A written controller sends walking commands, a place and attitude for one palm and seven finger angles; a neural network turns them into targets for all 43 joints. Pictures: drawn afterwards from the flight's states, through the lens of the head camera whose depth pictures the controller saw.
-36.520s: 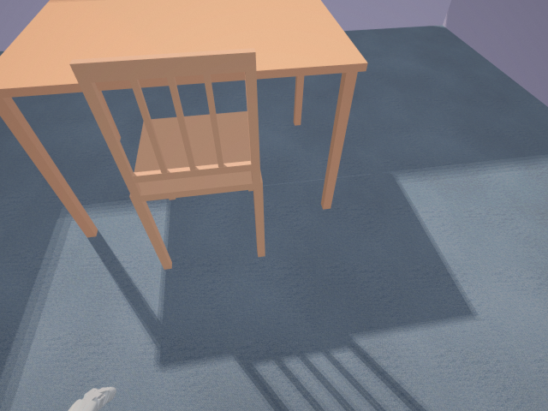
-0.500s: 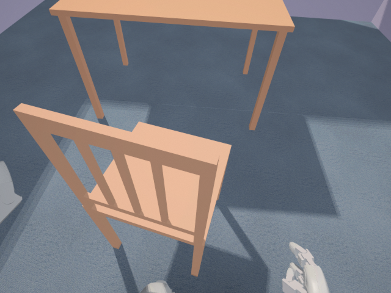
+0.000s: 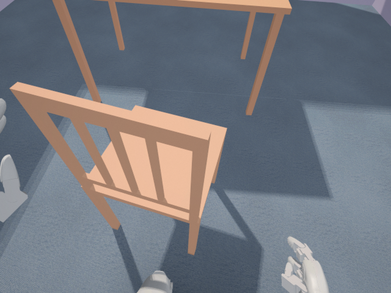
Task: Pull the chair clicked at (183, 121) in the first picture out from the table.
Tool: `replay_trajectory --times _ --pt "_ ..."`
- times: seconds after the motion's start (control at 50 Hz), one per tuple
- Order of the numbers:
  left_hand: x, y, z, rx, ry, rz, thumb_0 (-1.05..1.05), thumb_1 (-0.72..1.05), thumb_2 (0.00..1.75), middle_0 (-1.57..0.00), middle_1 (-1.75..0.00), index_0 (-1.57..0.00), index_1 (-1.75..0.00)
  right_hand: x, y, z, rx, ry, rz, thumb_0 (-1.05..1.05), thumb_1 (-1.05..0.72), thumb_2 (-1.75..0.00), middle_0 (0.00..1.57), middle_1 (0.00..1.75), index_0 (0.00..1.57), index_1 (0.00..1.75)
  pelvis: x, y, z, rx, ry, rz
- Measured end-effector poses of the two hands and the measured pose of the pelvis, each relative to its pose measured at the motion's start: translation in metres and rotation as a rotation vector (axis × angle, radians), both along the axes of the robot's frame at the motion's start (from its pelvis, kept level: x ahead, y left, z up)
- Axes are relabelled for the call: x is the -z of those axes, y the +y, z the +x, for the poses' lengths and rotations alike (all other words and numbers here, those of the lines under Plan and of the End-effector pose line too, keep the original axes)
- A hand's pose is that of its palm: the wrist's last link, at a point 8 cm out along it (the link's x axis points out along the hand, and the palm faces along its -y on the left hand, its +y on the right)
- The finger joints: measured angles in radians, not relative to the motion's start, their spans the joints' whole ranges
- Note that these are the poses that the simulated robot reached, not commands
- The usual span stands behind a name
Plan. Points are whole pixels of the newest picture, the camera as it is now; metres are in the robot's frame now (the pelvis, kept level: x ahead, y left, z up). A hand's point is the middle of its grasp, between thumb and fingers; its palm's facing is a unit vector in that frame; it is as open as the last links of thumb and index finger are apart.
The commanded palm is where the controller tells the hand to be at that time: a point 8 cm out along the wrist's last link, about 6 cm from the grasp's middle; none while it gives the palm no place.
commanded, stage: step back with the hand held close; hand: left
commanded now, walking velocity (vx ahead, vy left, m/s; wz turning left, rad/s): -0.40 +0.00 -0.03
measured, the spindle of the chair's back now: (125, 164) +0.41 +0.22 -0.06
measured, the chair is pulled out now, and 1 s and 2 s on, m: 0.71 0.71 0.71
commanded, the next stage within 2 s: stop stepping back and stand still in 0.20 s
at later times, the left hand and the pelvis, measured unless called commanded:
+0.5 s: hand out of the picture +0.09 +0.22 +0.20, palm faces +0.33 -0.76 -0.55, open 7.4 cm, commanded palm +0.04 +0.28 +0.19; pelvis -0.11 -0.02 +0.00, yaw -2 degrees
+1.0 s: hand out of the picture +0.06 +0.25 +0.20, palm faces +0.43 -0.75 -0.50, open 7.4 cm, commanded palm +0.02 +0.28 +0.19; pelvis -0.13 -0.02 +0.01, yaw -1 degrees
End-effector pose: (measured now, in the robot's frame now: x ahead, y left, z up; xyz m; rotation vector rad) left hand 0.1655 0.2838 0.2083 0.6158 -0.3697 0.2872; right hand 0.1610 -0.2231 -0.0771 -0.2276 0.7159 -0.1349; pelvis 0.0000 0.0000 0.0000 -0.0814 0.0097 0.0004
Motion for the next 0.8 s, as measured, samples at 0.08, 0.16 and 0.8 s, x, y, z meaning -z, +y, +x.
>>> replay_trajectory --times 0.08,0.16,0.8 --pt "-0.006 -0.004 -0.011 0.021 -0.007 -0.001 0.01 0.88 0.90 -0.22 -0.31 -0.21 -0.31 -0.002 -0.010 -0.019 0.048 0.047 -0.011 0.01 -0.90 -0.90 0.21 0.30 0.21 0.30 -0.005 0.001 -0.007 0.005 0.010 0.049" --pt "-0.002 0.017 -0.018 -0.027 0.007 0.005 0.01 0.88 0.90 -0.22 -0.31 -0.21 -0.31 -0.007 -0.015 -0.032 0.095 0.045 -0.045 0.01 -0.90 -0.90 0.21 0.30 0.21 0.30 -0.005 0.009 -0.015 -0.004 0.025 0.061" --pt "0.019 -0.014 -0.128 -0.029 0.031 -0.135 0.01 0.88 0.90 -0.21 -0.31 -0.21 -0.31 -0.019 -0.054 -0.201 0.170 0.017 -0.061 0.01 -0.90 -0.90 0.20 0.30 0.20 0.30 -0.009 -0.015 -0.131 0.022 -0.031 0.083"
